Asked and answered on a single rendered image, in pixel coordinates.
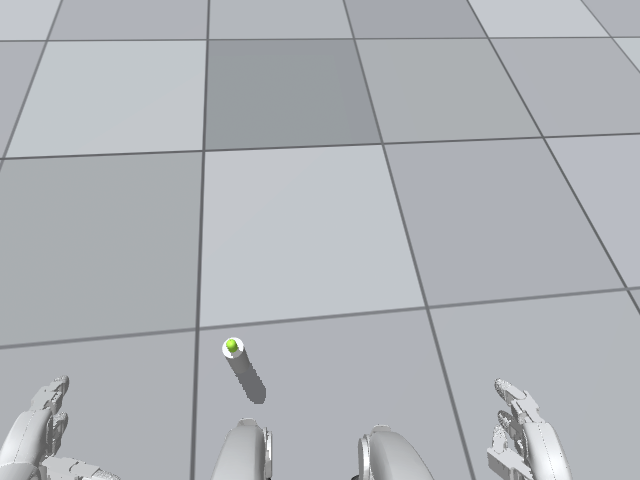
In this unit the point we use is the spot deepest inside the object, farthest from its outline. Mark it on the right robot hand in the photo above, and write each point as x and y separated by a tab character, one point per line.
536	442

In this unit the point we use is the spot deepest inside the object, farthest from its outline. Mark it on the left robot hand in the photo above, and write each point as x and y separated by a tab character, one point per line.
35	438

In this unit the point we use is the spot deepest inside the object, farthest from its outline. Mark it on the left robot arm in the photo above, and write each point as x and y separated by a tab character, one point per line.
19	471

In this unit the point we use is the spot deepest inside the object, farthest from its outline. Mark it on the bottle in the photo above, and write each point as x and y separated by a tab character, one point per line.
235	353

